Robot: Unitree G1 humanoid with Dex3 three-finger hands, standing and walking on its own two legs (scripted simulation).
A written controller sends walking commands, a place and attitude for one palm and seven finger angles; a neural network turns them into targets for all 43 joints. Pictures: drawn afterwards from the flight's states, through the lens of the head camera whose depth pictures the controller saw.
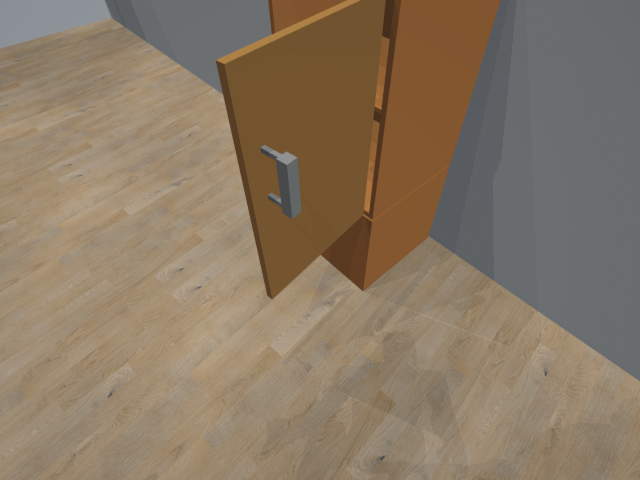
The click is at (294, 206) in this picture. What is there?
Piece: cupboard door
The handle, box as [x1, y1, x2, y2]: [260, 145, 300, 218]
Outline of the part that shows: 263,145 260,147 261,152 273,158 276,161 280,189 279,197 270,193 268,195 268,198 281,206 282,212 292,218 300,211 297,158 287,152 280,154 269,147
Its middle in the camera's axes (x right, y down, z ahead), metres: -0.07 -0.10 +0.68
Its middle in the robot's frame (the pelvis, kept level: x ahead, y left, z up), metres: +0.58 +0.11 +0.02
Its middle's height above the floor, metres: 0.80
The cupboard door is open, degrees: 97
